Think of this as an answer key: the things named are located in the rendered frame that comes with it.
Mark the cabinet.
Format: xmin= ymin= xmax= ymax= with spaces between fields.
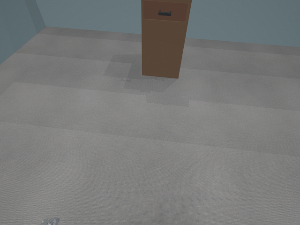
xmin=141 ymin=0 xmax=192 ymax=79

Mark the drawer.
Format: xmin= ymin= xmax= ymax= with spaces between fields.
xmin=144 ymin=0 xmax=188 ymax=22

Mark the handle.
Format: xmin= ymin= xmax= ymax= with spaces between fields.
xmin=158 ymin=10 xmax=171 ymax=16

